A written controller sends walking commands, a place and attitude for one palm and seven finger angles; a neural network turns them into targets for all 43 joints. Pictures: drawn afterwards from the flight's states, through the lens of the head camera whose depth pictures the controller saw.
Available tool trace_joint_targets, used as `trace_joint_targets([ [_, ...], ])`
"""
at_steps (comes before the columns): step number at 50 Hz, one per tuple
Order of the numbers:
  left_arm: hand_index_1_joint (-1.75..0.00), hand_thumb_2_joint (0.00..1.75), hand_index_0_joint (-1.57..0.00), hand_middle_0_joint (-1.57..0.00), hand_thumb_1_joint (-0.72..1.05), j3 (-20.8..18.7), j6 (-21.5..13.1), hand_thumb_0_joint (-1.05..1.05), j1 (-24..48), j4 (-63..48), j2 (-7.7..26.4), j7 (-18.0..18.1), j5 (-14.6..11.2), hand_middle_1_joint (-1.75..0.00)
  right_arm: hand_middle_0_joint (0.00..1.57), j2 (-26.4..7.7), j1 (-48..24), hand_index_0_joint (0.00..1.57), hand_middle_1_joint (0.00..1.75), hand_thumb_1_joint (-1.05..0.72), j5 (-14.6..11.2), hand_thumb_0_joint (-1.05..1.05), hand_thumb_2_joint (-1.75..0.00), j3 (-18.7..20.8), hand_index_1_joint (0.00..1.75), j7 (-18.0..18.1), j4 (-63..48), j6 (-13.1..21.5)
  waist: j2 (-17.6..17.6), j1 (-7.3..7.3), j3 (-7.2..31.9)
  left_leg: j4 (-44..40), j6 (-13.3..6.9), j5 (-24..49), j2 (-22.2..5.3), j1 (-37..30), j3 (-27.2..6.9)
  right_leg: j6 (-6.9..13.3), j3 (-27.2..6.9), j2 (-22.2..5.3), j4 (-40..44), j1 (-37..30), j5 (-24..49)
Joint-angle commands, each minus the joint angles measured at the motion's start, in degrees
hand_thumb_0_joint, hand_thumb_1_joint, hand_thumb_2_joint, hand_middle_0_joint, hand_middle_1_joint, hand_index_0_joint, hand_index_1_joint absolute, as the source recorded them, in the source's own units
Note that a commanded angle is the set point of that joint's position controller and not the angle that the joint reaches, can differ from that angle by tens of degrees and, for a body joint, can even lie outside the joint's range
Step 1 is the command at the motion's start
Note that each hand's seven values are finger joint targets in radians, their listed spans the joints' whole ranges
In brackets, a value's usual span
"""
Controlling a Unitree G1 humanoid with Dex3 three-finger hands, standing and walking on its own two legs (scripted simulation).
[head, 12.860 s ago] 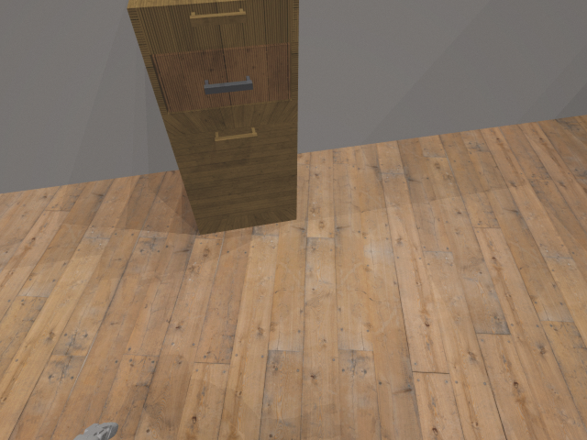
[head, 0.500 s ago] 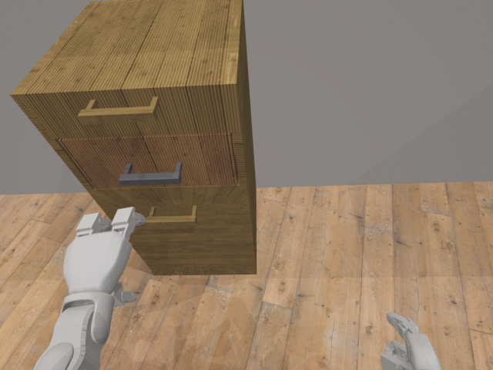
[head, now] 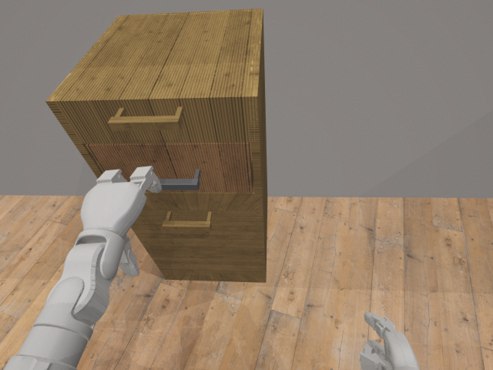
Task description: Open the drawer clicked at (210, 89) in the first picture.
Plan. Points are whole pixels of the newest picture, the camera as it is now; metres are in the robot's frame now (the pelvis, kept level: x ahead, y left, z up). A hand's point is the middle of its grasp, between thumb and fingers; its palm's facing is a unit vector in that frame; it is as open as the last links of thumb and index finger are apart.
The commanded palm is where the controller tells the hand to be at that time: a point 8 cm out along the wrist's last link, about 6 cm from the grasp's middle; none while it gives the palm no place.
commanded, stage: raise the hand with hooked fingers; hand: left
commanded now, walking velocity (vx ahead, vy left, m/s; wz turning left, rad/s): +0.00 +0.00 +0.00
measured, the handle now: (172, 178) +0.53 +0.27 -0.07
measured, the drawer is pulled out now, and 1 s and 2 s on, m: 0.00 0.00 0.00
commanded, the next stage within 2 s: move the hooked fingers above the handle in 0.28 s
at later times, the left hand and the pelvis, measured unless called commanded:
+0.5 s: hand (140, 227) +0.31 +0.23 +0.06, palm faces +0.02 -0.08 -1.00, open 13.9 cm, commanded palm +0.29 +0.23 +0.12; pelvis +0.00 -0.01 +0.00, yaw +0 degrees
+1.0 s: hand (151, 206) +0.37 +0.24 +0.03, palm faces -0.06 -0.04 -1.00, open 13.8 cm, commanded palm +0.36 +0.26 +0.09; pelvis +0.00 -0.01 -0.01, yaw +0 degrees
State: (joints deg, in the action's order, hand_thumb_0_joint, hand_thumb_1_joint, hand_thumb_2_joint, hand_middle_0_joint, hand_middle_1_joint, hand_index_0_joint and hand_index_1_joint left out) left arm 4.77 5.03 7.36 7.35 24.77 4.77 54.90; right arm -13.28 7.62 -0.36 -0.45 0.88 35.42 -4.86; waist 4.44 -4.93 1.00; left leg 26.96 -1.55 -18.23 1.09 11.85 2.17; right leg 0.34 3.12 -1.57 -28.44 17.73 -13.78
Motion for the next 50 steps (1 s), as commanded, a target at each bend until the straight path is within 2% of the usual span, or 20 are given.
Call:
trace_joint_targets([
  [1,-1.20,0.30,-0.30,-0.30,-0.50,-7.01,-2.41,0.00,11.43,-13.97,10.45,1.85,0.19,-1.20,0.20,-6.94,-5.09,0.20,0.30,-0.90,0.21,0.00,-0.90,2.93,0.30,-0.02,-9.02,2.32,-2.80,-0.38,15.84,-2.33,0.89,27.89,-0.07,-0.63,-1.98,2.51,-1.52,2.07,0.45,-11.97,18.02],
  [4,-1.20,0.30,-0.30,-0.30,-0.50,-8.22,-3.37,0.00,11.23,-14.19,11.08,3.32,0.08,-1.20,0.20,-7.11,-4.61,0.20,0.30,-0.90,0.09,0.00,-0.90,3.27,0.30,-0.15,-8.77,2.53,-3.26,-0.34,15.28,-2.49,1.02,26.35,-0.06,0.16,-2.07,2.56,-1.59,2.17,0.48,-11.34,16.69],
  [7,-1.20,0.30,-0.30,-0.30,-0.50,-9.83,-3.69,0.00,12.34,-15.12,12.72,5.28,0.51,-1.20,0.20,-7.31,-4.41,0.20,0.30,-0.90,0.08,0.00,-0.90,3.52,0.30,-0.12,-8.32,2.79,-2.81,-0.55,16.86,-2.40,1.18,26.80,0.06,0.01,-2.15,2.64,-1.96,2.17,0.34,-11.92,17.26],
  [11,-1.20,0.30,-0.30,-0.30,-0.50,-8.65,-2.75,0.00,12.75,-13.82,11.67,6.60,0.60,-1.20,0.20,-7.21,-4.24,0.20,0.30,-0.90,-0.26,0.00,-0.90,3.83,0.30,-0.01,-7.49,2.92,-2.74,-0.14,16.70,-2.49,1.14,26.46,0.15,-0.19,-1.62,2.56,-1.72,2.06,0.35,-11.36,17.49],
  [16,-1.20,0.30,-0.30,-0.30,-0.50,-6.49,-1.20,0.00,12.00,-12.39,10.15,5.66,0.13,-1.20,0.20,-7.26,-5.19,0.20,0.30,-0.90,-0.55,0.00,-0.90,3.58,0.30,0.32,-7.62,2.80,-3.83,0.35,15.21,-2.94,0.54,22.80,0.53,0.60,-1.06,2.29,-1.94,1.93,1.19,-11.41,15.99],
  [20,-1.20,0.30,-0.30,-0.30,-0.50,-8.11,-1.44,0.00,11.84,-11.90,12.02,5.04,0.53,-1.20,0.20,-7.21,-5.35,0.20,0.30,-0.90,-0.32,0.00,-0.90,3.40,0.30,0.59,-7.60,2.65,-4.05,-0.02,15.22,-2.97,0.33,22.76,0.69,1.10,-0.78,2.28,-2.26,1.90,1.09,-12.34,16.64],
  [22,-1.20,0.30,-0.30,-0.30,-0.50,-7.72,-1.66,0.00,14.11,-9.87,11.63,4.86,0.75,-1.20,0.20,-7.28,-5.19,0.20,0.30,-0.90,-0.41,0.00,-0.90,3.26,0.30,0.76,-7.24,2.52,-5.57,0.58,14.08,-2.84,0.27,21.18,0.81,2.09,-0.68,2.16,-2.34,1.98,1.34,-11.54,15.79],
  [24,-1.20,0.30,-0.30,-0.30,-0.50,-6.83,-2.23,0.00,15.90,-8.47,10.97,5.00,1.01,-1.20,0.20,-7.03,-4.94,0.20,0.30,-0.90,-0.43,0.00,-0.90,3.25,0.30,0.97,-7.15,2.62,-4.44,0.74,13.61,-2.60,0.21,20.07,1.03,2.34,-0.32,2.15,-2.33,1.86,1.20,-10.66,15.07],
  [26,-1.20,0.30,-0.30,-0.30,-0.50,-7.02,-2.71,0.00,18.59,-6.15,11.65,5.23,1.33,-1.20,0.20,-7.03,-4.45,0.20,0.30,-0.90,-0.48,0.00,-0.90,3.21,0.30,1.35,-6.82,2.69,-4.93,1.03,14.39,-2.25,0.15,18.66,1.23,2.76,-0.23,2.06,-2.33,1.84,1.07,-10.14,14.13],
  [27,-1.20,0.30,-0.30,-0.30,-0.50,-7.66,-2.88,0.00,20.17,-4.06,12.46,5.38,1.45,-1.20,0.20,-7.11,-4.22,0.20,0.30,-0.90,-0.60,0.00,-0.90,3.27,0.30,1.53,-6.54,2.75,-5.33,1.47,13.31,-2.15,0.06,17.14,1.22,3.48,-0.20,1.95,-2.52,1.87,1.54,-9.27,12.61],
  [30,-1.20,0.30,-0.30,-0.30,-0.50,-7.20,-4.30,0.00,24.30,-1.29,12.72,5.80,1.80,-1.20,0.20,-7.03,-3.05,0.20,0.30,-0.90,-0.50,0.00,-0.90,3.57,0.30,2.04,-6.24,3.16,-5.25,1.56,15.73,-1.22,-0.22,16.96,1.50,3.73,0.13,1.83,-2.85,1.58,0.82,-9.43,13.22],
  [32,-1.20,0.30,-0.30,-0.30,-0.50,-9.04,-5.05,0.00,26.13,1.55,15.01,5.92,2.07,-1.20,0.20,-7.37,-2.14,0.20,0.30,-0.90,-0.48,0.00,-0.90,3.77,0.30,2.32,-5.77,3.16,-4.65,1.76,16.94,-0.52,-0.15,16.91,1.70,4.81,0.04,1.82,-3.13,1.66,0.30,-9.70,13.50],
  [34,-1.20,0.30,-0.30,-0.30,-0.50,-6.97,-5.84,0.00,28.71,4.38,13.16,5.89,2.07,-1.20,0.20,-7.17,-1.23,0.20,0.30,-0.90,-0.64,0.00,-0.90,3.89,0.30,2.46,-5.56,3.26,-3.88,2.48,15.86,0.08,-0.28,16.73,1.71,5.59,0.16,1.86,-2.73,1.53,-0.17,-7.87,13.63],
  [37,-1.20,0.30,-0.30,-0.30,-0.50,-8.86,-7.08,0.00,31.00,7.85,15.55,5.93,2.27,-1.20,0.20,-7.83,0.72,0.20,0.30,-0.90,-0.52,0.00,-0.90,4.41,0.30,2.56,-5.16,3.18,-4.82,2.57,18.59,1.17,-0.32,17.35,1.84,7.01,0.10,1.78,-3.02,1.64,-1.20,-8.63,14.87],
  [41,-1.20,0.30,-0.30,-0.30,-0.50,-8.36,-8.77,0.00,32.20,11.27,14.73,6.25,2.18,-1.20,0.20,-7.98,2.51,0.20,0.30,-0.90,-0.56,0.00,-0.90,5.02,0.30,2.43,-5.19,2.95,-4.42,2.91,19.35,2.55,-0.51,18.28,1.73,8.51,0.30,1.75,-2.94,1.55,-2.61,-7.16,16.75],
  [42,-1.20,0.30,-0.30,-0.30,-0.50,-9.86,-9.01,0.00,32.24,13.18,16.09,6.50,2.37,-1.20,0.20,-8.26,3.34,0.20,0.30,-0.90,-0.55,0.00,-0.90,5.27,0.30,2.37,-4.88,2.87,-5.79,2.99,19.28,2.72,-0.54,18.12,1.71,9.41,0.02,1.76,-2.78,1.76,-2.78,-7.09,16.23],
  [44,-1.20,0.30,-0.30,-0.30,-0.50,-9.58,-9.95,0.00,33.66,13.14,15.91,7.22,2.49,-1.20,0.20,-8.35,4.33,0.20,0.30,-0.90,-0.53,0.00,-0.90,5.66,0.30,2.25,-4.89,2.78,-5.07,3.07,21.07,3.44,-0.71,19.03,1.60,9.51,0.22,1.76,-2.95,1.68,-3.58,-6.92,17.39],
  [45,-1.20,0.30,-0.30,-0.30,-0.50,-10.81,-10.13,0.00,32.54,14.49,16.94,7.55,2.61,-1.20,0.20,-8.43,5.01,0.20,0.30,-0.90,-0.48,0.00,-0.90,5.84,0.30,2.22,-4.80,2.67,-4.92,2.63,22.17,3.69,-0.66,19.64,1.65,10.08,0.31,1.78,-3.09,1.67,-3.99,-7.65,18.39],
  [47,-1.20,0.30,-0.30,-0.30,-0.50,-12.37,-10.57,0.00,34.29,16.11,18.71,8.43,3.06,-1.20,0.20,-8.90,6.00,0.20,0.30,-0.90,-0.44,0.00,-0.90,6.09,0.30,2.16,-4.40,2.35,-5.51,3.09,22.02,4.14,-0.65,19.81,1.61,11.48,0.01,1.75,-2.93,1.78,-4.51,-7.12,18.63],
  [50,-1.20,0.30,-0.30,-0.30,-0.50,-13.32,-11.34,0.00,36.05,18.18,20.03,9.82,3.38,-1.20,0.20,-9.01,7.25,0.20,0.30,-0.90,-0.56,0.00,-0.90,6.42,0.30,2.09,-3.93,2.17,-4.30,3.39,22.45,4.65,-0.77,19.19,1.49,12.55,0.24,1.80,-3.11,1.90,-5.06,-6.03,18.18],
])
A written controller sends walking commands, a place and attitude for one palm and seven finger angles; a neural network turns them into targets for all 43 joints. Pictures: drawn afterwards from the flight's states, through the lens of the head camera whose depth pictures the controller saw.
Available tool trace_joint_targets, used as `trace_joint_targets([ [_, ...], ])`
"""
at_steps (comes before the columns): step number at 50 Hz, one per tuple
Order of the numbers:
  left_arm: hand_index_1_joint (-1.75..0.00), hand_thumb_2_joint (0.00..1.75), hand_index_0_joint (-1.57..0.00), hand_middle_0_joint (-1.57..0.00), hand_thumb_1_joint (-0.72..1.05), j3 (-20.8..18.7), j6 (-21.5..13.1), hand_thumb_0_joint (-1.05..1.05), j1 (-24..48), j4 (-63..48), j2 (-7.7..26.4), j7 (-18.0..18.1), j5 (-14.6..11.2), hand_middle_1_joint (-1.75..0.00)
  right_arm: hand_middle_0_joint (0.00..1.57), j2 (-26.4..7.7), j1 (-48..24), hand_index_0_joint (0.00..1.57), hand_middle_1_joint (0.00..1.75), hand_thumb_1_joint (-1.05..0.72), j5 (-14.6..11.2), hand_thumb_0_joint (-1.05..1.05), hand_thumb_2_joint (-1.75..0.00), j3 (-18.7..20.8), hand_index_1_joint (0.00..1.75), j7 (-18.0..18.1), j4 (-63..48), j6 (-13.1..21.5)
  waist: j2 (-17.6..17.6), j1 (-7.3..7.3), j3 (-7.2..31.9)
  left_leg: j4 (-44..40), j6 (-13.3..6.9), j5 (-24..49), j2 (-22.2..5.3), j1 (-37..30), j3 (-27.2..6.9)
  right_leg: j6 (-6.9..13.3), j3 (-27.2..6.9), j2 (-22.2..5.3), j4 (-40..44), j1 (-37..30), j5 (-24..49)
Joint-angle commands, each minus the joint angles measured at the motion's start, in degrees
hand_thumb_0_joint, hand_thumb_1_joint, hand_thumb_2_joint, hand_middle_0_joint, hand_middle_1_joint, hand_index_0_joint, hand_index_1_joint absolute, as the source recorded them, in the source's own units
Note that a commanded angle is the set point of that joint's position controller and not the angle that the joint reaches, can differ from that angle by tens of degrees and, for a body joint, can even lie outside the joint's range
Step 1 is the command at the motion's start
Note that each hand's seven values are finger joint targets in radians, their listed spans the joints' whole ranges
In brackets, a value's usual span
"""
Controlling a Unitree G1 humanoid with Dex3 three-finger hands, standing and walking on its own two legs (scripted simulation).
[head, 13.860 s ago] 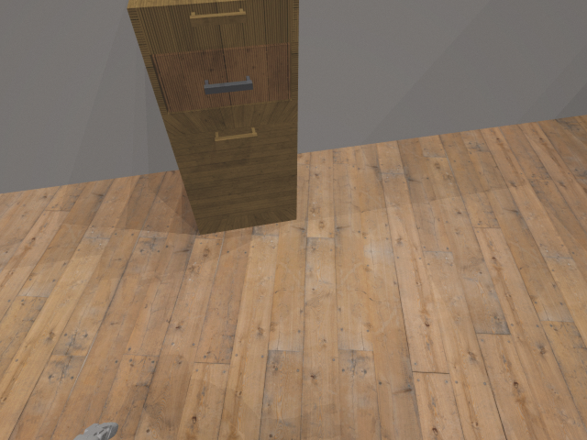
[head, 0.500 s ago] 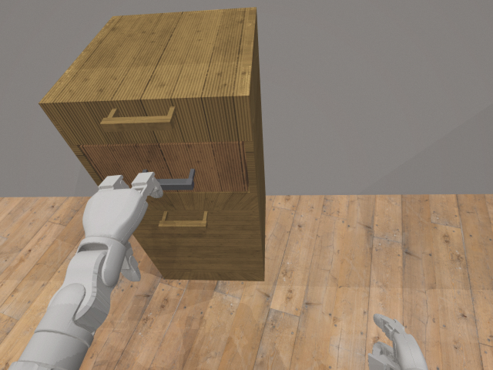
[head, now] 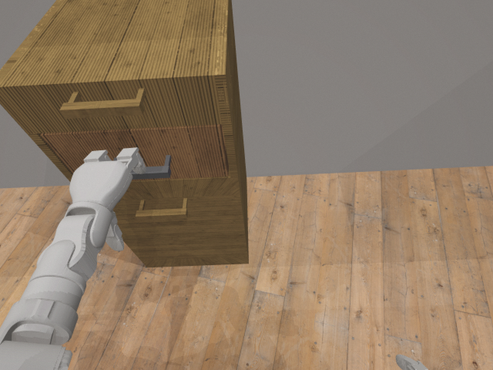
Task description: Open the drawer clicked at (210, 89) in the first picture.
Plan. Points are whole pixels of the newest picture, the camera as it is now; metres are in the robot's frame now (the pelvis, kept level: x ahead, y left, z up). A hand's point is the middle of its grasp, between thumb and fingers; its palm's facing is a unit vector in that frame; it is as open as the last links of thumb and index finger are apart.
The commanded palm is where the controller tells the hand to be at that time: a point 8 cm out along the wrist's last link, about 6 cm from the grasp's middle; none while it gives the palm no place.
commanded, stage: move the hooked fingers above the handle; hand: left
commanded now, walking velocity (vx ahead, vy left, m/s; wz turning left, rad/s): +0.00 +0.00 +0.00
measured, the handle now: (140, 166) +0.53 +0.29 -0.06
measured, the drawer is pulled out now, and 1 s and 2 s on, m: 0.00 0.00 0.00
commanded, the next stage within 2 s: lower the fingers behind the handle in 1.70 s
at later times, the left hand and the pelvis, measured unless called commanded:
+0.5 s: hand (120, 184) +0.43 +0.28 +0.01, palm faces -0.07 -0.02 -1.00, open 13.8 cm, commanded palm +0.42 +0.29 +0.07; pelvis +0.00 +0.02 -0.01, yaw -1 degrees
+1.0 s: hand (129, 171) +0.48 +0.29 -0.01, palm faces -0.09 -0.03 -1.00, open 13.8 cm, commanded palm +0.46 +0.28 +0.05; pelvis +0.00 +0.02 -0.03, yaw -2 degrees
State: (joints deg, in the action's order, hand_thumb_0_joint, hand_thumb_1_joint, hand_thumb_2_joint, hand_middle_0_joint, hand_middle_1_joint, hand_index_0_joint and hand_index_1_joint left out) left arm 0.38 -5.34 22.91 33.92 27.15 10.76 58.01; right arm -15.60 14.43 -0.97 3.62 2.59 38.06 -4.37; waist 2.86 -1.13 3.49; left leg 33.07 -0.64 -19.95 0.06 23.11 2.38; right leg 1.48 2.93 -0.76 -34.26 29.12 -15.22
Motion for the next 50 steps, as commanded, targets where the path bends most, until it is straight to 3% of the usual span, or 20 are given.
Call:
trace_joint_targets([
  [1,-1.20,0.30,-0.30,-0.30,-0.50,-8.40,-1.03,0.00,20.75,-7.29,17.06,4.13,0.39,-1.20,0.20,-6.69,0.81,0.20,0.30,-0.90,0.04,0.00,-0.90,2.48,0.30,0.38,-6.40,1.56,-3.03,-0.10,20.46,-1.10,-1.78,20.73,2.54,1.47,0.20,0.56,-3.12,1.13,0.70,-17.28,19.80],
  [2,-1.20,0.30,-0.30,-0.30,-0.50,-9.30,-1.27,0.00,22.52,-7.02,18.21,4.54,0.85,-1.20,0.20,-6.92,1.33,0.20,0.30,-0.90,0.17,0.00,-0.90,2.69,0.30,0.34,-6.21,1.53,-2.94,0.13,21.19,-0.92,-1.75,21.58,2.51,1.64,-0.13,0.70,-2.85,1.24,0.33,-17.10,19.86],
  [4,-1.20,0.30,-0.30,-0.30,-0.50,-7.71,-1.63,0.00,22.57,-6.68,16.25,5.08,0.87,-1.20,0.20,-6.85,2.23,0.20,0.30,-0.90,0.16,0.00,-0.90,3.11,0.30,0.07,-5.96,1.53,-0.99,0.38,22.42,-0.45,-1.71,22.82,2.23,0.01,-0.02,0.84,-2.63,1.46,0.00,-15.51,20.13],
  [12,-1.20,0.30,-0.30,-0.30,-0.50,-6.90,-2.59,0.00,30.71,1.45,17.51,6.09,1.94,-1.20,0.20,-7.85,5.70,0.20,0.30,-0.90,0.45,0.00,-0.90,3.33,0.30,-0.09,-3.97,0.82,-2.30,3.10,21.77,1.13,-1.80,21.44,1.82,1.82,-0.81,0.86,-2.16,1.90,-0.61,-10.67,17.20],
  [13,-1.20,0.30,-0.30,-0.30,-0.50,-8.02,-2.87,0.00,30.40,2.25,18.79,6.35,2.05,-1.20,0.20,-7.85,6.08,0.20,0.30,-0.90,0.48,0.00,-0.90,3.34,0.30,-0.17,-3.96,0.73,-1.34,2.33,22.66,1.20,-1.76,21.37,1.84,1.94,-0.79,0.92,-2.27,1.91,-0.97,-10.74,17.00],
  [17,-1.20,0.30,-0.30,-0.30,-0.50,-8.20,-3.31,0.00,31.56,5.88,18.91,7.16,2.40,-1.20,0.20,-8.00,7.03,0.20,0.30,-0.90,0.81,0.00,-0.90,3.16,0.30,-0.52,-3.62,0.27,-1.59,2.78,22.40,1.99,-1.55,22.39,1.64,3.47,-1.21,1.08,-1.87,2.14,-1.91,-9.17,17.06],
  [19,-1.20,0.30,-0.30,-0.30,-0.50,-7.85,-3.43,0.00,32.88,6.06,19.07,7.65,2.97,-1.20,0.20,-7.98,7.45,0.20,0.30,-0.90,0.85,0.00,-0.90,3.24,0.30,-0.79,-3.66,0.14,0.61,2.71,23.72,2.56,-1.39,22.88,1.54,2.97,-1.22,1.13,-1.88,2.24,-2.52,-7.81,16.69],
  [22,-1.20,0.30,-0.30,-0.30,-0.50,-6.98,-2.75,0.00,34.81,9.73,18.50,8.03,3.18,-1.20,0.20,-8.41,8.51,0.20,0.30,-0.90,1.10,0.00,-0.90,3.18,0.30,-0.92,-3.03,-0.20,-1.23,4.16,22.86,3.42,-1.41,23.04,1.30,4.07,-1.51,1.05,-1.61,2.43,-2.75,-6.01,16.55],
  [25,-1.20,0.30,-0.30,-0.30,-0.50,-7.60,-3.14,0.00,37.20,9.41,20.02,8.40,3.79,-1.20,0.20,-8.60,9.48,0.20,0.30,-0.90,1.36,0.00,-0.90,3.36,0.30,-1.05,-2.82,-0.39,0.64,4.15,26.06,4.44,-1.21,24.93,1.01,2.65,-1.92,1.05,-1.64,2.48,-3.74,-4.88,16.64],
  [27,-1.20,0.30,-0.30,-0.30,-0.50,-7.33,-3.45,0.00,38.75,10.15,19.64,8.37,3.54,-1.20,0.20,-8.71,10.03,0.20,0.30,-0.90,1.59,0.00,-0.90,3.39,0.30,-1.10,-2.44,-0.68,0.00,4.98,25.92,5.02,-1.25,25.78,0.86,2.95,-2.12,1.01,-1.51,2.53,-3.83,-4.38,16.98],
  [30,-1.20,0.30,-0.30,-0.30,-0.50,-6.07,-3.68,0.00,40.15,10.75,18.74,8.65,3.91,-1.20,0.20,-8.72,10.81,0.20,0.30,-0.90,1.71,0.00,-0.90,3.42,0.30,-1.32,-2.14,-0.86,2.48,5.09,26.52,5.70,-0.84,26.76,0.57,1.81,-2.55,1.01,-1.38,2.67,-4.39,-1.87,15.68],
  [32,-1.20,0.30,-0.30,-0.30,-0.50,-6.59,-3.60,0.00,42.09,12.10,19.52,8.98,4.05,-1.20,0.20,-9.12,11.55,0.20,0.30,-0.90,1.98,0.00,-0.90,3.44,0.30,-1.31,-1.43,-1.11,0.87,6.20,26.10,6.45,-0.89,26.91,0.42,2.74,-3.01,1.02,-1.11,2.77,-4.70,-0.76,15.58],
  [34,-1.20,0.30,-0.30,-0.30,-0.50,-7.36,-3.15,0.00,40.96,14.08,20.60,9.30,4.11,-1.20,0.20,-9.30,12.01,0.20,0.30,-0.90,2.08,0.00,-0.90,3.34,0.30,-1.50,-1.15,-1.30,1.73,5.59,26.62,6.81,-0.83,26.43,0.48,3.43,-2.89,0.99,-1.13,2.78,-5.22,-0.33,15.08],
  [36,-1.20,0.30,-0.30,-0.30,-0.50,-6.24,-2.80,0.00,44.03,14.86,20.21,9.56,4.35,-1.20,0.20,-9.47,12.50,0.20,0.30,-0.90,2.15,0.00,-0.90,3.21,0.30,-1.53,-0.93,-1.36,1.26,6.75,26.10,7.16,-0.84,25.20,0.43,4.49,-3.11,0.91,-1.09,2.84,-5.43,0.68,14.67],
  [40,-1.20,0.30,-0.30,-0.30,-0.50,-7.57,-2.69,0.00,44.83,15.88,22.40,9.51,4.50,-1.20,0.20,-9.84,13.56,0.20,0.30,-0.90,2.54,0.00,-0.90,3.14,0.30,-1.60,-0.40,-1.59,2.65,6.55,29.04,8.46,-0.94,27.09,0.43,4.84,-2.77,0.83,-1.42,2.83,-6.31,0.09,16.60],
  [42,-1.20,0.30,-0.30,-0.30,-0.50,-9.05,-2.44,0.00,44.24,17.82,24.39,9.19,4.38,-1.20,0.20,-10.19,13.85,0.20,0.30,-0.90,2.80,0.00,-0.90,2.89,0.30,-1.59,-0.26,-1.98,1.15,6.61,29.01,8.92,-1.10,27.45,0.44,6.57,-2.78,0.79,-1.51,2.93,-6.74,-0.66,17.71],
  [43,-1.20,0.30,-0.30,-0.30,-0.50,-7.73,-2.66,0.00,45.64,17.19,23.58,9.03,4.64,-1.20,0.20,-10.07,14.27,0.20,0.30,-0.90,2.60,0.00,-0.90,2.90,0.30,-1.48,-0.31,-2.01,1.54,7.13,29.25,9.15,-1.09,27.43,0.42,6.54,-2.88,0.67,-1.44,2.89,-6.92,-0.03,17.63],
  [47,-1.20,0.30,-0.30,-0.30,-0.50,-9.60,-3.42,0.00,42.22,15.99,24.55,8.37,4.04,-1.20,0.20,-10.13,14.58,0.20,0.30,-0.90,2.88,0.00,-0.90,3.08,0.30,-1.69,-0.58,-2.36,2.76,5.60,32.31,9.81,-0.92,31.75,-0.01,4.83,-2.92,0.78,-1.53,3.05,-7.40,-1.10,19.21],
  [48,-1.20,0.30,-0.30,-0.30,-0.50,-9.04,-3.73,0.00,42.79,14.57,24.24,8.32,4.14,-1.20,0.20,-9.96,14.75,0.20,0.30,-0.90,2.83,0.00,-0.90,3.13,0.30,-1.72,-0.72,-2.41,4.59,5.62,33.09,9.85,-0.73,32.63,-0.11,4.15,-2.99,0.67,-1.63,2.98,-7.48,-0.90,19.32],
  [50,-1.20,0.30,-0.30,-0.30,-0.50,-7.32,-3.68,0.00,42.06,15.24,21.39,8.33,3.99,-1.20,0.20,-9.76,14.79,0.20,0.30,-0.90,2.75,0.00,-0.90,3.37,0.30,-1.83,-0.35,-2.45,3.29,6.32,29.61,9.63,-0.72,31.76,-0.49,4.20,-2.95,0.63,-1.13,3.20,-6.77,0.86,17.96],
])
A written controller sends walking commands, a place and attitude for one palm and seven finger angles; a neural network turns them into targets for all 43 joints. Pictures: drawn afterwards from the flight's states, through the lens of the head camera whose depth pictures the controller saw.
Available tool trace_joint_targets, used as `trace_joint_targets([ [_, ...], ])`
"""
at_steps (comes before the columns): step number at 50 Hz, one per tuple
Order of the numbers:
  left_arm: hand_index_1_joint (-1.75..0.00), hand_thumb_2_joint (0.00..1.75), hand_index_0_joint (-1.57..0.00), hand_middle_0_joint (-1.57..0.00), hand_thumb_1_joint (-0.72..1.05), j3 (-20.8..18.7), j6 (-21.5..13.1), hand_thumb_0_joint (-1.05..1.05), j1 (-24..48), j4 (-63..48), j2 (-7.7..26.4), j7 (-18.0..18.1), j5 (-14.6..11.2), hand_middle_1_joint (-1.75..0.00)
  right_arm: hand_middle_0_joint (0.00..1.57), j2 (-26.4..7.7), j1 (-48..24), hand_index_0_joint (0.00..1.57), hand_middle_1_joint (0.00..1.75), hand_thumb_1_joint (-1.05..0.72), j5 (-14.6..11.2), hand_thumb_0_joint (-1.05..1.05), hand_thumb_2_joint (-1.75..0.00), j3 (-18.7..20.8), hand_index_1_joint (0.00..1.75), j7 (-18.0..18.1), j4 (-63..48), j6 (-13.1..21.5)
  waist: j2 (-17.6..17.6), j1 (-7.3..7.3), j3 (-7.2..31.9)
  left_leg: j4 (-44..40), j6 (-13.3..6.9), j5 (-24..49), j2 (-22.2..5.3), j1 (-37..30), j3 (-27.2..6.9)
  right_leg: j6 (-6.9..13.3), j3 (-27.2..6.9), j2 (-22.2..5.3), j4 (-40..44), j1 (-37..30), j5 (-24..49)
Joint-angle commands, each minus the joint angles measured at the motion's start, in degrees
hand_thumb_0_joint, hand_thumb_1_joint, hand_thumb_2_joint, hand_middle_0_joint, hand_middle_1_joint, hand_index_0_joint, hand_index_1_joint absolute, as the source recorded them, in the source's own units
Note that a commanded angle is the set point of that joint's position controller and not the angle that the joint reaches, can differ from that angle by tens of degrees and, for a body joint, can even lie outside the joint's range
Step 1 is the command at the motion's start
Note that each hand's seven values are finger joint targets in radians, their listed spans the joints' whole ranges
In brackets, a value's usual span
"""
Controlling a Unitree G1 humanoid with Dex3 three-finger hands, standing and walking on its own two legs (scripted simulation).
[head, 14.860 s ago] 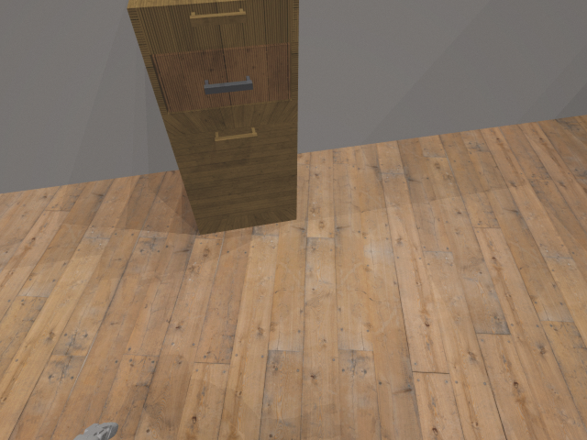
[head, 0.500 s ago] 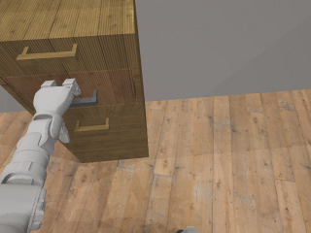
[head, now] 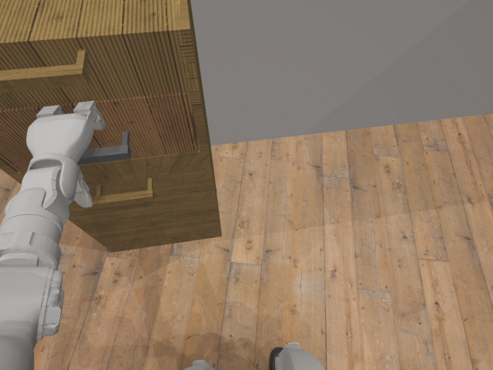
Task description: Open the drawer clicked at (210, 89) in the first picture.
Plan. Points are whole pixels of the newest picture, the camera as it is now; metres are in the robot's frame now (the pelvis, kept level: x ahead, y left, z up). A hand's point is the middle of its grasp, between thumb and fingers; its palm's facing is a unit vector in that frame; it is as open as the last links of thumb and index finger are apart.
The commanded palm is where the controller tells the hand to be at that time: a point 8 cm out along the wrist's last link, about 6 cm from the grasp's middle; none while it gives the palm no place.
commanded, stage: move the hooked fingers above the handle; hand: left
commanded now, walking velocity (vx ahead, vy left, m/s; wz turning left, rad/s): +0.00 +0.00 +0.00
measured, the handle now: (92, 148) +0.52 +0.28 -0.03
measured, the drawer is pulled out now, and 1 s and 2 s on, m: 0.00 0.00 0.00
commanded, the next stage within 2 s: lower the fingers behind the handle in 0.70 s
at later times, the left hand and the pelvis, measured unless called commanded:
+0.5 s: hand (74, 165) +0.45 +0.27 +0.02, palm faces -0.09 -0.02 -1.00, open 13.8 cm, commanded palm +0.44 +0.27 +0.08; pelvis +0.00 -0.01 +0.00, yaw +1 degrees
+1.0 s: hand (79, 163) +0.46 +0.28 +0.01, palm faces -0.12 -0.03 -0.99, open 13.8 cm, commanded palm +0.45 +0.28 +0.06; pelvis +0.00 -0.01 +0.00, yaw +0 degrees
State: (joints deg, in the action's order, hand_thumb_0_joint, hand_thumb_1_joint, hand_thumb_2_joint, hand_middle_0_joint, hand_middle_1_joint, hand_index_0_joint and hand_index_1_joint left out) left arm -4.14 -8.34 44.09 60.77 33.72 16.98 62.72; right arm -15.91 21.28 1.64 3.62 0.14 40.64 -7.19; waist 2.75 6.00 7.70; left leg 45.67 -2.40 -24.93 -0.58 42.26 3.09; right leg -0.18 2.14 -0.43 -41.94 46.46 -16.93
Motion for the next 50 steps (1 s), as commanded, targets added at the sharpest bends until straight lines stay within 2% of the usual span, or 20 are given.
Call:
trace_joint_targets([
  [1,-1.20,0.30,-0.30,-0.30,-0.50,-3.51,-0.87,0.00,20.91,-12.59,15.65,2.27,-0.83,-1.20,0.20,-9.57,8.01,0.20,0.30,-0.90,0.18,0.00,-0.90,3.38,0.30,0.59,-2.95,0.27,3.05,-1.09,26.47,-3.11,0.93,36.46,0.20,-15.07,-3.75,2.27,-0.48,2.82,0.93,-17.32,19.79],
  [2,-1.20,0.30,-0.30,-0.30,-0.50,-4.38,-0.89,0.00,20.10,-12.30,16.25,2.36,-1.05,-1.20,0.20,-9.68,7.89,0.20,0.30,-0.90,0.25,0.00,-0.90,3.37,0.30,0.65,-2.98,0.08,1.63,-1.13,27.11,-3.05,0.74,36.62,0.27,-14.57,-3.71,2.30,-0.56,2.83,0.90,-18.15,20.33],
  [7,-1.20,0.30,-0.30,-0.30,-0.50,-4.65,-0.55,0.00,21.66,-13.86,17.05,3.55,-0.72,-1.20,0.20,-9.61,7.21,0.20,0.30,-0.90,0.17,0.00,-0.90,3.22,0.30,0.57,-2.80,-0.05,3.62,-1.10,25.84,-3.71,0.81,35.67,0.32,-14.85,-3.58,2.48,-0.48,2.72,1.24,-17.91,19.75],
  [12,-1.20,0.30,-0.30,-0.30,-0.50,-5.10,0.23,0.00,19.70,-13.09,17.40,3.55,-1.05,-1.20,0.20,-9.50,6.44,0.20,0.30,-0.90,0.04,0.00,-0.90,3.07,0.30,0.66,-2.95,-0.06,2.00,-1.49,25.85,-4.19,0.36,34.37,0.69,-13.77,-2.87,2.35,-0.91,2.53,1.60,-20.55,21.37],
  [14,-1.20,0.30,-0.30,-0.30,-0.50,-3.25,0.48,0.00,18.27,-12.33,15.27,3.08,-1.07,-1.20,0.20,-9.18,6.18,0.20,0.30,-0.90,-0.25,0.00,-0.90,3.02,0.30,0.64,-3.24,0.02,2.24,-1.41,23.91,-4.59,0.37,33.27,0.84,-13.52,-2.56,2.28,-0.78,2.54,2.10,-20.17,20.95],
  [16,-1.20,0.30,-0.30,-0.30,-0.50,-3.32,0.36,0.00,17.97,-12.46,15.45,2.64,-1.10,-1.20,0.20,-9.24,5.81,0.20,0.30,-0.90,-0.40,0.00,-0.90,3.01,0.30,0.78,-3.54,0.02,1.48,-1.50,23.72,-4.86,0.24,31.83,0.99,-13.10,-2.36,2.25,-0.98,2.53,2.29,-20.85,20.68],
  [17,-1.20,0.30,-0.30,-0.30,-0.50,-3.16,-0.10,0.00,19.30,-13.36,15.27,2.50,-1.11,-1.20,0.20,-9.14,5.83,0.20,0.30,-0.90,-0.36,0.00,-0.90,3.10,0.30,0.97,-3.59,0.04,0.59,-0.80,24.12,-4.77,0.12,32.18,0.90,-13.46,-2.48,2.24,-1.05,2.43,2.45,-21.18,21.49],
  [18,-1.20,0.30,-0.30,-0.30,-0.50,-2.55,-0.24,0.00,18.37,-13.04,14.56,2.29,-1.17,-1.20,0.20,-8.99,5.96,0.20,0.30,-0.90,-0.44,0.00,-0.90,3.09,0.30,0.95,-3.64,0.14,1.79,-1.14,23.77,-4.92,0.15,32.16,1.07,-13.59,-2.34,2.20,-1.11,2.39,2.51,-21.11,21.47],
  [21,-1.20,0.30,-0.30,-0.30,-0.50,-2.86,-0.82,0.00,18.61,-12.72,15.05,2.10,-1.15,-1.20,0.20,-9.12,5.48,0.20,0.30,-0.90,-0.62,0.00,-0.90,3.04,0.30,1.24,-3.70,0.24,0.03,-0.73,22.52,-4.92,0.00,29.38,1.30,-12.54,-2.27,2.15,-1.10,2.42,2.66,-20.56,20.16],
  [23,-1.20,0.30,-0.30,-0.30,-0.50,-1.30,-1.50,0.00,22.03,-13.67,13.92,2.42,-0.82,-1.20,0.20,-8.95,5.62,0.20,0.30,-0.90,-0.55,0.00,-0.90,3.06,0.30,1.38,-3.63,0.47,1.89,0.16,21.63,-4.98,0.16,28.21,1.31,-12.94,-2.67,2.24,-1.01,2.31,2.71,-18.75,18.60],
  [27,-1.20,0.30,-0.30,-0.30,-0.50,-3.64,-1.79,0.00,22.41,-13.59,16.38,3.44,-0.78,-1.20,0.20,-9.10,5.54,0.20,0.30,-0.90,-0.09,0.00,-0.90,2.97,0.30,1.39,-3.32,0.64,2.13,-0.30,23.94,-4.01,0.18,29.17,1.51,-12.99,-2.82,2.35,-1.13,2.36,1.91,-19.13,19.27],
  [29,-1.20,0.30,-0.30,-0.30,-0.50,-1.46,-0.79,0.00,22.64,-10.86,14.40,3.61,-0.63,-1.20,0.20,-9.02,5.58,0.20,0.30,-0.90,-0.40,0.00,-0.90,2.81,0.30,1.29,-3.18,0.79,2.25,0.45,21.53,-4.12,0.27,26.62,1.70,-11.81,-2.67,2.26,-0.81,2.35,2.20,-17.32,17.28],
  [32,-1.20,0.30,-0.30,-0.30,-0.50,-2.47,-0.11,0.00,24.86,-10.38,16.24,3.65,-0.66,-1.20,0.20,-9.49,5.98,0.20,0.30,-0.90,-0.22,0.00,-0.90,2.73,0.30,1.44,-2.99,1.00,0.87,0.78,23.24,-3.85,-0.05,25.64,1.81,-11.28,-2.62,2.18,-1.11,2.33,2.27,-18.45,17.52],
  [36,-1.20,0.30,-0.30,-0.30,-0.50,-3.07,0.03,0.00,25.22,-10.09,18.22,2.65,-0.38,-1.20,0.20,-9.55,6.34,0.20,0.30,-0.90,-0.27,0.00,-0.90,2.42,0.30,1.64,-2.96,1.10,2.90,0.09,24.96,-3.62,0.10,26.73,1.88,-11.08,-2.55,2.20,-1.21,2.25,1.42,-19.18,18.71],
  [41,-1.20,0.30,-0.30,-0.30,-0.50,-3.51,-0.62,0.00,20.80,-7.53,18.04,1.35,-1.08,-1.20,0.20,-9.79,6.82,0.20,0.30,-0.90,-0.33,0.00,-0.90,2.36,0.30,1.61,-2.90,0.74,0.47,-0.26,23.36,-3.40,-0.06,26.52,1.73,-8.90,-2.24,2.09,-1.25,2.42,1.40,-19.52,19.32],
  [44,-1.20,0.30,-0.30,-0.30,-0.50,-3.77,-1.62,0.00,20.49,-7.79,18.18,1.31,-0.79,-1.20,0.20,-9.96,7.33,0.20,0.30,-0.90,-0.16,0.00,-0.90,2.53,0.30,1.59,-2.74,0.74,0.79,-0.31,23.92,-2.86,-0.12,26.64,1.59,-8.36,-2.11,2.11,-1.44,2.44,0.90,-18.86,19.45],
  [45,-1.20,0.30,-0.30,-0.30,-0.50,-4.84,-1.62,0.00,18.96,-6.91,19.42,1.35,-0.83,-1.20,0.20,-10.20,7.21,0.20,0.30,-0.90,-0.16,0.00,-0.90,2.42,0.30,1.56,-2.64,0.55,0.19,-0.79,23.62,-2.69,-0.12,25.61,1.68,-7.24,-2.02,2.10,-1.52,2.47,0.68,-18.77,18.72],
  [47,-1.20,0.30,-0.30,-0.30,-0.50,-4.67,-2.44,0.00,21.40,-7.84,19.56,1.69,-0.73,-1.20,0.20,-10.24,7.36,0.20,0.30,-0.90,-0.12,0.00,-0.90,2.46,0.30,1.69,-2.69,0.63,-0.06,0.17,23.13,-2.25,-0.24,24.25,1.72,-6.19,-2.17,2.13,-1.62,2.47,0.49,-17.79,17.92],
  [48,-1.20,0.30,-0.30,-0.30,-0.50,-4.25,-2.93,0.00,22.57,-8.92,19.50,2.05,-0.38,-1.20,0.20,-10.12,7.78,0.20,0.30,-0.90,-0.10,0.00,-0.90,2.50,0.30,1.62,-2.69,0.73,2.12,0.14,23.77,-2.10,-0.09,24.63,1.70,-6.75,-2.37,2.17,-1.60,2.49,0.01,-16.95,17.66],
  [50,-1.20,0.30,-0.30,-0.30,-0.50,-4.06,-3.34,0.00,22.30,-8.95,18.59,2.75,-0.29,-1.20,0.20,-10.08,8.06,0.20,0.30,-0.90,0.14,0.00,-0.90,2.73,0.30,1.47,-2.46,0.84,2.37,0.35,24.88,-1.14,0.02,25.50,1.51,-7.77,-2.79,2.25,-1.27,2.71,-0.70,-14.96,16.82],
])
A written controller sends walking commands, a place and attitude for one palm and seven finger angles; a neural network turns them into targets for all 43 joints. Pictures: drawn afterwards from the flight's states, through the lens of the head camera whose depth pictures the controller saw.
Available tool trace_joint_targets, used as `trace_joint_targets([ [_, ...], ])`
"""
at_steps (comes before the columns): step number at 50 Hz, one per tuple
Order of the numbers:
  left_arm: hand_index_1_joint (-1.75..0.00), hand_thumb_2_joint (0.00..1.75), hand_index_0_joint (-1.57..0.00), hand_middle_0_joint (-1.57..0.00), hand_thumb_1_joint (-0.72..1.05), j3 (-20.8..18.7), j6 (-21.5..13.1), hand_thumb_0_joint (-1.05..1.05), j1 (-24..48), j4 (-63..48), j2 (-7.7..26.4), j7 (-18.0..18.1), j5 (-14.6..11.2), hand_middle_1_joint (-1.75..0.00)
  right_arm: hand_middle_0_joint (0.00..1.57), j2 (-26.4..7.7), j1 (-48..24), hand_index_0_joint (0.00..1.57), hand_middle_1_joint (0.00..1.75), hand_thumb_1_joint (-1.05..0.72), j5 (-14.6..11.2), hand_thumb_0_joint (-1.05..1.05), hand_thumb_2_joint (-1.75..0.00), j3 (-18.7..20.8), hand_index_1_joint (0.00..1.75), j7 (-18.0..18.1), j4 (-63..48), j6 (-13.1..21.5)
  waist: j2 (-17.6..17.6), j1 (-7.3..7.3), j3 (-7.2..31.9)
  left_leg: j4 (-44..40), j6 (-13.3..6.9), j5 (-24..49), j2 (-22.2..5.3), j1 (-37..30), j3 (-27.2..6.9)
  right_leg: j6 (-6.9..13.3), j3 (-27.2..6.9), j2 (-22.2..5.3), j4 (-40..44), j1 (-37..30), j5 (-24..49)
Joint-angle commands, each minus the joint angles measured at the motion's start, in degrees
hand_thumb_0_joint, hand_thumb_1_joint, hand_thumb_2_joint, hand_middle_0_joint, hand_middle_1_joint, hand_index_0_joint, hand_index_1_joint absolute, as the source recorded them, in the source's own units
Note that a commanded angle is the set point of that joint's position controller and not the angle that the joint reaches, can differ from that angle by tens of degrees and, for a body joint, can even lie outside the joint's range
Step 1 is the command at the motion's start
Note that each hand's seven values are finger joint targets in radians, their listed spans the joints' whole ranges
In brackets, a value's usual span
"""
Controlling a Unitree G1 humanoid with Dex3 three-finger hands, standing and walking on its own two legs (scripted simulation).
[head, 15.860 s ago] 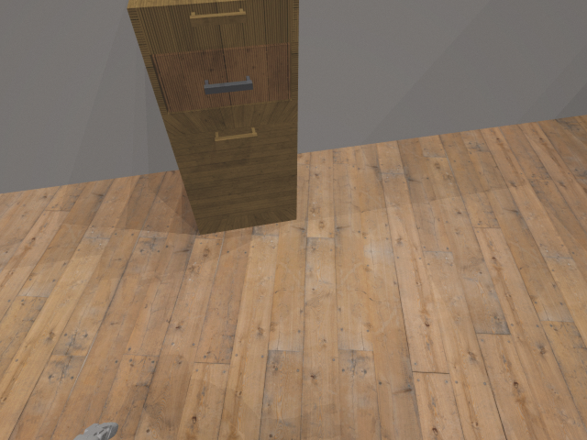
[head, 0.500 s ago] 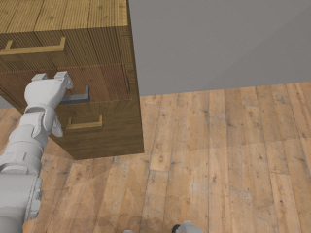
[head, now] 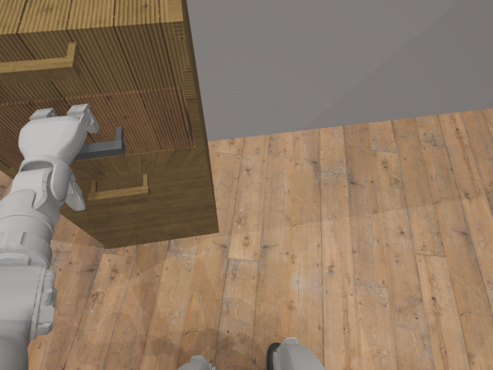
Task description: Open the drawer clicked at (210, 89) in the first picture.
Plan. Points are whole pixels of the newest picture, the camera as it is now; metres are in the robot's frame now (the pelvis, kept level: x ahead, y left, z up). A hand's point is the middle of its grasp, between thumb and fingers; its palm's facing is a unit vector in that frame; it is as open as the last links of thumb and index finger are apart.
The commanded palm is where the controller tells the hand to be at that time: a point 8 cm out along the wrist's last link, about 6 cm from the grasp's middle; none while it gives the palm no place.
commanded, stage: lower the fingers behind the handle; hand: left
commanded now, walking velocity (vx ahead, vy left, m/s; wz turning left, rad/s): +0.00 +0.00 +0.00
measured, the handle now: (86, 143) +0.53 +0.29 -0.03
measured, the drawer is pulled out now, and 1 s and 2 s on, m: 0.00 0.00 0.00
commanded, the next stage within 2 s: close the thumb around the handle in 1.40 s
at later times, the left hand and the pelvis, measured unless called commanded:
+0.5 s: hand (83, 168) +0.47 +0.28 -0.03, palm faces -0.10 -0.04 -0.99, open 13.8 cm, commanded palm +0.46 +0.28 +0.03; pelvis +0.00 +0.01 -0.02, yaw +0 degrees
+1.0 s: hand (88, 174) +0.47 +0.28 -0.05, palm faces -0.08 -0.02 -1.00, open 13.8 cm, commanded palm +0.46 +0.27 +0.00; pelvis -0.01 +0.00 -0.03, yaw +0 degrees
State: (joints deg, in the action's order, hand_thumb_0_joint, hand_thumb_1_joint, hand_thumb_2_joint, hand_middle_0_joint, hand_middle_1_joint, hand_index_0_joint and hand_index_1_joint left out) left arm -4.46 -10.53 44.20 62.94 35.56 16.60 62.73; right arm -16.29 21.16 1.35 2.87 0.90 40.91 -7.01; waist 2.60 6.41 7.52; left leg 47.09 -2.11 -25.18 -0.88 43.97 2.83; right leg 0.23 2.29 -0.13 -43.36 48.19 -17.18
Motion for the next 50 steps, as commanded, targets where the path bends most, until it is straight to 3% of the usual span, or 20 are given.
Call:
trace_joint_targets([
  [1,-1.20,0.30,-0.30,-0.30,-0.50,-4.52,-1.35,0.00,22.46,-11.58,17.53,3.56,-0.24,-1.20,0.20,-9.83,8.28,0.20,0.30,-0.90,0.57,0.00,-0.90,3.55,0.30,0.71,-2.49,0.68,3.01,-0.16,25.56,-2.22,-0.10,26.40,1.65,-9.84,-2.75,1.85,-1.24,2.39,0.31,-15.98,16.87],
  [4,-1.20,0.30,-0.30,-0.30,-0.50,-4.80,-1.53,0.00,23.69,-12.54,17.33,4.93,-0.02,-1.20,0.20,-9.87,8.92,0.20,0.30,-0.90,1.07,0.00,-0.90,3.86,0.30,0.36,-1.82,0.73,4.66,0.06,28.69,-0.73,0.32,29.83,1.30,-11.84,-3.41,1.84,-0.91,2.53,-1.05,-14.07,17.58],
  [7,-1.20,0.30,-0.30,-0.30,-0.50,-5.84,-0.59,0.00,22.87,-11.33,17.97,5.72,-0.26,-1.20,0.20,-10.18,8.99,0.20,0.30,-0.90,1.29,0.00,-0.90,3.63,0.30,-0.02,-1.32,0.44,3.95,-0.27,28.54,-0.07,0.57,31.38,1.19,-10.95,-3.65,1.91,-0.62,2.63,-1.83,-13.88,18.25],
  [10,-1.20,0.30,-0.30,-0.30,-0.50,-3.55,0.70,0.00,23.18,-10.99,15.09,6.18,0.20,-1.20,0.20,-9.97,9.11,0.20,0.30,-0.90,1.23,0.00,-0.90,3.78,0.30,-0.41,-1.24,0.39,4.60,0.40,27.94,0.36,0.96,32.41,0.72,-12.31,-4.16,1.83,-0.06,2.83,-1.94,-11.53,17.23],
  [12,-1.20,0.30,-0.30,-0.30,-0.50,-4.32,1.23,0.00,22.96,-10.57,16.06,6.05,0.14,-1.20,0.20,-10.20,9.00,0.20,0.30,-0.90,1.28,0.00,-0.90,3.61,0.30,-0.41,-1.14,0.18,3.99,0.37,28.35,0.62,0.92,33.37,0.64,-12.34,-4.30,1.88,-0.03,2.86,-2.17,-11.69,17.67],
  [14,-1.20,0.30,-0.30,-0.30,-0.50,-3.40,1.32,0.00,23.26,-11.48,14.94,5.84,0.24,-1.20,0.20,-9.90,9.03,0.20,0.30,-0.90,1.27,0.00,-0.90,3.62,0.30,-0.47,-1.33,0.17,5.78,0.18,28.25,0.71,1.16,34.14,0.52,-13.18,-4.44,1.89,0.05,2.85,-2.30,-10.96,17.39],
  [17,-1.20,0.30,-0.30,-0.30,-0.50,-2.81,1.38,0.00,21.98,-10.51,13.10,5.65,0.02,-1.20,0.20,-9.81,8.90,0.20,0.30,-0.90,1.40,0.00,-0.90,3.64,0.30,-0.48,-1.33,0.05,3.84,0.65,27.63,1.25,1.02,34.80,0.28,-13.06,-4.72,1.82,0.19,2.89,-2.43,-9.95,17.15],
  [23,-1.20,0.30,-0.30,-0.30,-0.50,-3.62,1.42,0.00,23.02,-9.41,14.84,6.66,0.71,-1.20,0.20,-9.84,8.65,0.20,0.30,-0.90,1.59,0.00,-0.90,3.19,0.30,-0.54,-1.30,0.13,3.76,0.89,26.09,2.39,0.69,30.87,0.62,-9.28,-4.47,1.89,0.08,2.80,-3.84,-8.88,16.19],
  [24,-1.20,0.30,-0.30,-0.30,-0.50,-4.50,1.35,0.00,22.42,-9.85,15.92,6.82,0.79,-1.20,0.20,-9.95,8.52,0.20,0.30,-0.90,1.62,0.00,-0.90,3.10,0.30,-0.60,-1.54,0.13,3.97,0.13,27.25,2.70,0.65,30.71,0.84,-8.62,-4.33,1.90,-0.11,2.73,-4.33,-9.66,16.57],
  [28,-1.20,0.30,-0.30,-0.30,-0.50,-2.60,1.31,0.00,23.25,-10.34,13.31,7.13,1.01,-1.20,0.20,-9.52,8.74,0.20,0.30,-0.90,1.71,0.00,-0.90,3.29,0.30,-0.69,-1.51,0.38,5.12,1.16,28.70,4.03,0.93,32.33,0.51,-9.45,-4.78,1.85,0.18,2.80,-5.34,-7.76,16.79],
  [29,-1.20,0.30,-0.30,-0.30,-0.50,-3.60,1.35,0.00,21.82,-10.10,14.10,7.09,0.92,-1.20,0.20,-9.70,8.66,0.20,0.30,-0.90,1.77,0.00,-0.90,3.41,0.30,-0.77,-1.31,0.42,5.42,0.46,29.10,4.35,1.01,32.75,0.46,-9.80,-4.72,1.86,0.17,2.82,-5.55,-7.51,16.69],
  [32,-1.20,0.30,-0.30,-0.30,-0.50,-3.55,1.41,0.00,22.03,-9.49,14.09,6.85,0.49,-1.20,0.20,-9.75,8.62,0.20,0.30,-0.90,1.79,0.00,-0.90,3.22,0.30,-0.72,-1.26,0.40,4.24,0.95,28.63,4.93,0.69,31.06,0.67,-7.68,-4.52,1.82,-0.04,2.76,-5.90,-7.75,16.85],
  [34,-1.20,0.30,-0.30,-0.30,-0.50,-2.61,0.96,0.00,23.84,-10.86,13.38,7.19,1.12,-1.20,0.20,-9.53,8.72,0.20,0.30,-0.90,1.86,0.00,-0.90,3.41,0.30,-0.57,-1.12,0.57,5.78,1.45,29.81,5.46,0.75,30.88,0.58,-8.62,-4.74,1.81,0.01,2.82,-6.31,-6.27,16.31],
  [35,-1.20,0.30,-0.30,-0.30,-0.50,-3.62,0.80,0.00,22.87,-10.87,14.28,7.29,1.00,-1.20,0.20,-9.71,8.77,0.20,0.30,-0.90,1.98,0.00,-0.90,3.33,0.30,-0.66,-1.00,0.64,5.79,0.79,30.23,5.60,0.87,30.96,0.54,-8.46,-4.90,1.88,0.16,2.77,-6.67,-6.36,15.99],
  [37,-1.20,0.30,-0.30,-0.30,-0.50,-3.99,0.72,0.00,23.45,-10.47,14.71,7.57,1.03,-1.20,0.20,-9.68,8.59,0.20,0.30,-0.90,2.09,0.00,-0.90,3.24,0.30,-0.58,-0.70,0.61,4.77,1.37,29.75,6.25,0.74,30.58,0.57,-7.30,-4.90,1.90,0.07,2.84,-7.13,-5.85,16.09],
  [39,-1.20,0.30,-0.30,-0.30,-0.50,-4.43,0.59,0.00,22.51,-10.63,15.00,8.13,0.94,-1.20,0.20,-9.77,8.49,0.20,0.30,-0.90,2.14,0.00,-0.90,3.24,0.30,-0.70,-0.78,0.73,5.63,0.85,30.60,6.74,0.61,29.88,0.69,-6.68,-4.73,1.86,-0.03,2.77,-7.67,-5.76,16.07],
  [41,-1.20,0.30,-0.30,-0.30,-0.50,-3.97,1.50,0.00,21.39,-8.20,14.81,8.33,1.16,-1.20,0.20,-9.70,8.28,0.20,0.30,-0.90,2.04,0.00,-0.90,3.01,0.30,-0.77,-0.58,0.72,4.47,1.01,28.37,6.84,0.52,28.26,0.84,-4.44,-4.43,1.86,0.07,2.82,-7.81,-5.79,15.75],
  [45,-1.20,0.30,-0.30,-0.30,-0.50,-2.77,2.37,0.00,21.84,-7.95,13.75,8.15,1.29,-1.20,0.20,-9.79,8.37,0.20,0.30,-0.90,1.90,0.00,-0.90,3.03,0.30,-0.85,-0.81,0.95,5.55,1.34,29.57,7.33,0.44,26.87,0.89,-4.12,-4.38,1.84,0.07,2.75,-8.26,-4.88,15.11],
  [46,-1.20,0.30,-0.30,-0.30,-0.50,-2.42,2.69,0.00,21.30,-6.82,13.30,7.91,1.19,-1.20,0.20,-9.81,8.51,0.20,0.30,-0.90,1.81,0.00,-0.90,3.01,0.30,-0.80,-0.73,0.95,3.88,1.56,28.95,7.52,0.30,26.17,0.91,-3.36,-4.30,1.76,0.05,2.76,-8.22,-4.93,14.88],
  [50,-1.20,0.30,-0.30,-0.30,-0.50,-2.47,2.77,0.00,20.42,-5.70,14.28,6.52,0.85,-1.20,0.20,-9.89,8.38,0.20,0.30,-0.90,1.61,0.00,-0.90,2.43,0.30,-0.49,-1.08,1.04,3.22,1.33,28.09,7.80,-0.09,23.60,1.19,-0.37,-3.97,1.76,-0.20,2.68,-8.79,-5.40,14.46],
])
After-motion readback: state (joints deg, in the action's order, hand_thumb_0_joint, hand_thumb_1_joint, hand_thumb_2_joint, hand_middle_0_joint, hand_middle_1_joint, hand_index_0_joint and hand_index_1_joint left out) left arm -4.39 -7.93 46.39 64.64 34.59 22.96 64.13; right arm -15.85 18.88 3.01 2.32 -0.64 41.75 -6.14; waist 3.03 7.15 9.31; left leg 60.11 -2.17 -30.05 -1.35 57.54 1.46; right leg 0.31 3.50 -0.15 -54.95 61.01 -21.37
